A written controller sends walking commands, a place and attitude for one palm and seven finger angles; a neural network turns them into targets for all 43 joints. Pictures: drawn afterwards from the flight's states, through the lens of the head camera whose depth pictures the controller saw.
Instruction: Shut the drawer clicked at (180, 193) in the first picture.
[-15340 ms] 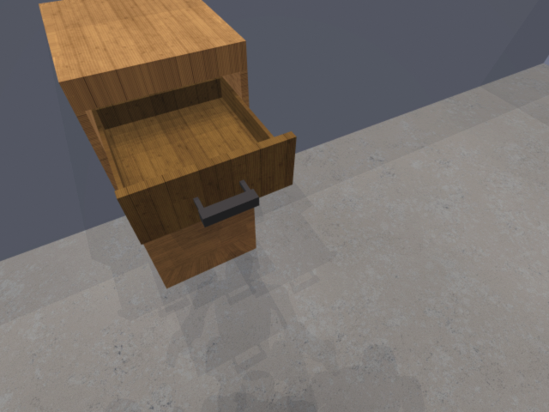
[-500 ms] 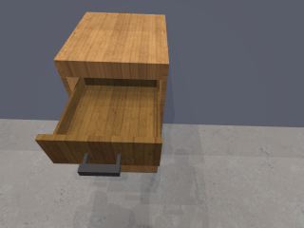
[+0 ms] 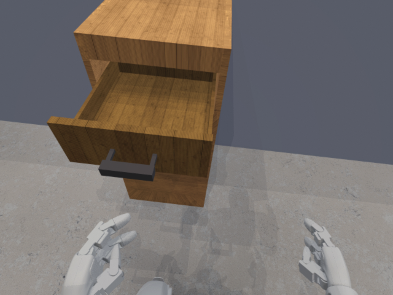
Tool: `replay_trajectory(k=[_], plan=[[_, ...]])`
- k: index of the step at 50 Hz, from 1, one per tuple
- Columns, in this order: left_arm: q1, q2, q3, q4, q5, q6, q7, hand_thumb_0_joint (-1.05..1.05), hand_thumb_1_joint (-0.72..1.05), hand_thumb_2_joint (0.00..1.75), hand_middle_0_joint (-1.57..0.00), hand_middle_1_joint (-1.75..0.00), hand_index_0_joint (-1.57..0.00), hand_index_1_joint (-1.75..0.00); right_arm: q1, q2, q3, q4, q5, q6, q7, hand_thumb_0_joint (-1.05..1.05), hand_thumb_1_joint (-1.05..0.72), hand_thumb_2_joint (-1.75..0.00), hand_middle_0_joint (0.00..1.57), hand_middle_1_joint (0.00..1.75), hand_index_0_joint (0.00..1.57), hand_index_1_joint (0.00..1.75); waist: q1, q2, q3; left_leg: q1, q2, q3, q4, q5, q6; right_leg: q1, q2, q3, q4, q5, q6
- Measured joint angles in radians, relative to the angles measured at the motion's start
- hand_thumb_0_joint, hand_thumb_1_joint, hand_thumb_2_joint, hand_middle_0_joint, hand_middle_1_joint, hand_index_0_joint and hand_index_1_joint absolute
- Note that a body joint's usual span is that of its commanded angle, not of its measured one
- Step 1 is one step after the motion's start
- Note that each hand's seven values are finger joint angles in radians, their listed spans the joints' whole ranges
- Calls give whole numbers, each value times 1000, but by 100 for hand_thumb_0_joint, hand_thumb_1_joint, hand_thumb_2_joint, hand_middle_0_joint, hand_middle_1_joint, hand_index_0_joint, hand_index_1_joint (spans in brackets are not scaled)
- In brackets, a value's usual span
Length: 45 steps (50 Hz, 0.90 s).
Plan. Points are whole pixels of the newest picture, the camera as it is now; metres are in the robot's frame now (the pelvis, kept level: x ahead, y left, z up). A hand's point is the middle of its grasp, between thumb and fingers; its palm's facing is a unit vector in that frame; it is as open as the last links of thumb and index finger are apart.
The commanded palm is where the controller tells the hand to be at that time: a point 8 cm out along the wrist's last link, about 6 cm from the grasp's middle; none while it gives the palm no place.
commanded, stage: raise the hand and make a fist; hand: left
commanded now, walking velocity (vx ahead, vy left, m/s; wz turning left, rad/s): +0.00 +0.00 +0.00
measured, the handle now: (130, 162) +0.38 +0.19 +0.03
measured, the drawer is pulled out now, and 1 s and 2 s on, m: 0.25 0.25 0.25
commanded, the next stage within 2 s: bring the fist close to the handle in 1.50 s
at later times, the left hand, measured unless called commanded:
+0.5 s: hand (100, 251) +0.18 +0.18 +0.07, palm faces +0.04 -1.00 -0.07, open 3.6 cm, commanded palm +0.13 +0.22 +0.08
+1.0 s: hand (103, 257) +0.16 +0.15 +0.12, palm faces -0.03 -1.00 -0.01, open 3.2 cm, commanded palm +0.12 +0.21 +0.13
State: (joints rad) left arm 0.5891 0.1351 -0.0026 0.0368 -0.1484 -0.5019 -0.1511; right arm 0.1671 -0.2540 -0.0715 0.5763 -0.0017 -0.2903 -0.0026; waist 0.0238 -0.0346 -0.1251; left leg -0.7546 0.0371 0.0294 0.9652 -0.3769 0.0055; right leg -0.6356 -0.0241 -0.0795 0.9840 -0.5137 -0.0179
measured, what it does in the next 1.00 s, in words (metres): stands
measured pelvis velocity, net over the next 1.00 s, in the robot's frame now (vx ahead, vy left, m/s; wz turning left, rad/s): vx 0.01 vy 0.03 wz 0.01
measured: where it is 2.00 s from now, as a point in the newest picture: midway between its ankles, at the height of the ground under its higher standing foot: outside the picture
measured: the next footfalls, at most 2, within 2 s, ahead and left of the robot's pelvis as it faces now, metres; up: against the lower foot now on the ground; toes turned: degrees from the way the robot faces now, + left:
none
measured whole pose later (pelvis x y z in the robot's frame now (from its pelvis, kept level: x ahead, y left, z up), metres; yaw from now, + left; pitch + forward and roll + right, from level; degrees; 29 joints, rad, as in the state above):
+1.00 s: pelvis +0.01 +0.03 +0.01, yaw +1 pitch +6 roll -3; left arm 0.75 0.17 -0.07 -0.51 -0.16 -0.22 -0.13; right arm 0.20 -0.18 0.04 0.42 0.04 -0.18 -0.01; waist 0.03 0.06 -0.12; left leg -0.66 0.02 0.02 0.96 -0.40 0.04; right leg -0.51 -0.03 -0.08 0.91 -0.50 0.02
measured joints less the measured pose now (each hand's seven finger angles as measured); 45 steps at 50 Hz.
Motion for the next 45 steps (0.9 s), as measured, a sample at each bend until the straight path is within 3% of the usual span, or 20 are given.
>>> replay_trajectory(k=[3, 5, 7, 10, 13, 15, 18, 23, 30, 35, 45], plan=[[10, 39, 29, -90, -7, -97, -13, 2, 91, 90, -50, -61, -45, -60, -46, 5, 2, -27, 1, 16, -5, 2, -91, -89, 20, 30, 20, 30, 18, 13, -4, -81, 10, -36, 100, -32, -16, -63, 10, -32, 88, -38, -18], [-20, 55, 69, -124, -31, -110, -24, 2, 91, 90, -54, -66, -50, -64, -71, 15, 14, -39, 9, 34, -11, 2, -90, -89, 20, 30, 20, 30, 25, 33, 2, -114, 14, -57, 144, -43, -25, -85, 16, -50, 126, -54, -29], [-57, 64, 100, -138, -68, -70, -50, 2, 90, 90, -58, -70, -55, -69, -78, 29, 34, -51, 20, 53, -18, 2, -90, -89, 20, 30, 20, 30, 28, 55, 7, -129, 17, -70, 164, -47, -29, -95, 20, -62, 143, -60, -36], [-94, 73, 111, -136, -106, 50, -114, 2, 91, 90, -63, -76, -62, -76, -51, 54, 71, -61, 37, 77, -35, 2, -90, -89, 20, 30, 20, 30, 26, 80, 7, -118, 18, -75, 153, -42, -27, -84, 23, -66, 131, -56, -37], [-93, 85, 102, -139, -117, 165, -161, 2, 91, 90, -69, -83, -68, -82, 1, 74, 98, -55, 44, 92, -54, 2, -90, -89, 21, 30, 21, 30, 12, 91, 1, -82, 18, -66, 113, -34, -22, -54, 24, -58, 95, -46, -33], [-77, 90, 109, -145, -122, 203, -167, 2, 90, 90, -73, -87, -72, -87, 34, 82, 102, -39, 44, 99, -65, 2, -90, -89, 21, 30, 21, 30, 0, 89, -4, -54, 20, -55, 84, -30, -24, -33, 26, -47, 69, -38, -31], [-43, 83, 143, -163, -137, 207, -145, 2, 90, 90, -79, -94, -78, -93, 77, 82, 85, -13, 44, 106, -72, 2, -90, -89, 21, 30, 21, 30, -16, 82, -6, -16, 22, -41, 47, -25, -31, -2, 27, -33, 34, -30, -29], [11, 72, 190, -190, -140, 162, -113, 2, 90, 90, -89, -105, -88, -104, 113, 48, 41, 20, 49, 100, -71, 2, -90, -89, 21, 30, 21, 30, -26, 72, 4, 17, 17, -29, 12, -22, -25, 29, 23, -22, -4, -20, -19], [82, 67, 122, -247, -129, 131, -136, 2, 91, 90, -103, -120, -102, -119, 96, 7, 10, 8, 56, 55, -64, 2, -90, -89, 20, 30, 20, 30, -29, 71, 17, 32, 9, -17, -4, -22, -3, 49, 15, -12, -38, -5, 1], [111, 57, 74, -339, -106, 131, -83, 2, 91, 90, -113, -131, -112, -130, 64, 26, 16, -31, 53, 43, -48, 2, -90, -89, 20, 30, 20, 30, -23, 65, 11, 48, 3, -9, -9, -24, 11, 69, 9, -5, -53, 1, 13], [161, 28, -29, -486, -38, 240, -6, 2, 91, 90, -132, -151, -131, -151, 26, 70, 84, -124, 47, 89, -11, 2, -90, -89, 20, 30, 20, 30, 4, 88, -3, 82, -13, -7, -9, -27, 33, 115, -6, -5, -72, 9, 35]])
